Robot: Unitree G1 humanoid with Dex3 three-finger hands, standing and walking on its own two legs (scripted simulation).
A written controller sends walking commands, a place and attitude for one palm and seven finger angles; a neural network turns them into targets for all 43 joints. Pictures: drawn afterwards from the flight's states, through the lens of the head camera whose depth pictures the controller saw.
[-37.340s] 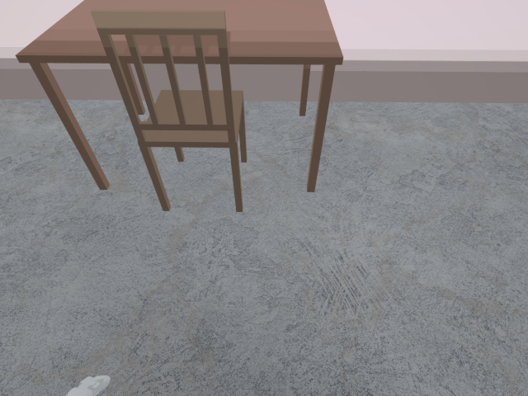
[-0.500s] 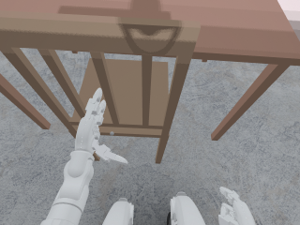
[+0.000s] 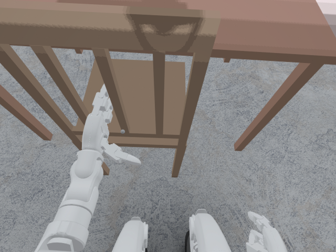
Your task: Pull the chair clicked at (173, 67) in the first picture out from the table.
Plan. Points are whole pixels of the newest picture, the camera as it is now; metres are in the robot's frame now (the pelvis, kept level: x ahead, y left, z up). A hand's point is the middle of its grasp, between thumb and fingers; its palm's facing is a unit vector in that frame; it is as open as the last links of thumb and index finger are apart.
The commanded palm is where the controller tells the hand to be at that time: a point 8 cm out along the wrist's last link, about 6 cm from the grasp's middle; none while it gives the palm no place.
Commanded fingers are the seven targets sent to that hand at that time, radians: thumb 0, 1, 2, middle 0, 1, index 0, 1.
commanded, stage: push the fingers through the gap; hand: left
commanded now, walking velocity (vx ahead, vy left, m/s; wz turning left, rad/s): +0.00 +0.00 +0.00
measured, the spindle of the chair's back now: (116, 99) +0.47 +0.13 +0.04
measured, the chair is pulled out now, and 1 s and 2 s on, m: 0.04 0.04 0.04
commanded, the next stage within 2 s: hook a spindle and tug to test in 1.32 s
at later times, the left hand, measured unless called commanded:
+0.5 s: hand (127, 114) +0.43 +0.10 +0.02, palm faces -0.09 -1.00 -0.02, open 17.0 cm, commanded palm +0.42 +0.15 +0.03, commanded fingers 0.00 -0.50 0.30 -0.06 -0.08 -0.06 -0.08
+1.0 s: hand (127, 99) +0.48 +0.11 +0.03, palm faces -0.04 -1.00 -0.04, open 17.0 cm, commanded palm +0.45 +0.14 +0.03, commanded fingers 0.00 -0.50 0.30 -0.06 -0.08 -0.06 -0.08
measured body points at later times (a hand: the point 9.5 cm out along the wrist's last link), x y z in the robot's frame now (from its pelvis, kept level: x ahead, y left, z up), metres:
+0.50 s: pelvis +0.01 +0.01 +0.00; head +0.14 +0.01 +0.43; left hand +0.43 +0.16 +0.03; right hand +0.10 -0.25 -0.12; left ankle +0.00 +0.12 -0.62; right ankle +0.05 -0.13 -0.62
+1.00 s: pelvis +0.00 +0.01 +0.00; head +0.14 +0.01 +0.42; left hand +0.47 +0.16 +0.03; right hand +0.06 -0.25 -0.13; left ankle +0.00 +0.12 -0.62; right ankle +0.05 -0.13 -0.62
